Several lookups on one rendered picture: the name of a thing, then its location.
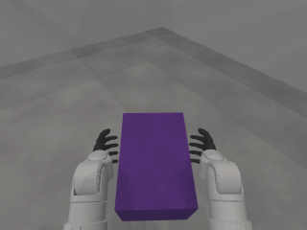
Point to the robot left forearm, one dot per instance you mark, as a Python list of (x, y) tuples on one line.
[(89, 193)]

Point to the robot right forearm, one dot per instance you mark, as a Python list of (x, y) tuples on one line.
[(225, 192)]

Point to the robot left hand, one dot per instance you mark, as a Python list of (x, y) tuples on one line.
[(102, 139)]

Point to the carton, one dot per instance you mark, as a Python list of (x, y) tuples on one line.
[(155, 178)]

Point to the robot right hand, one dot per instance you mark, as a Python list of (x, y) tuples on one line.
[(207, 144)]

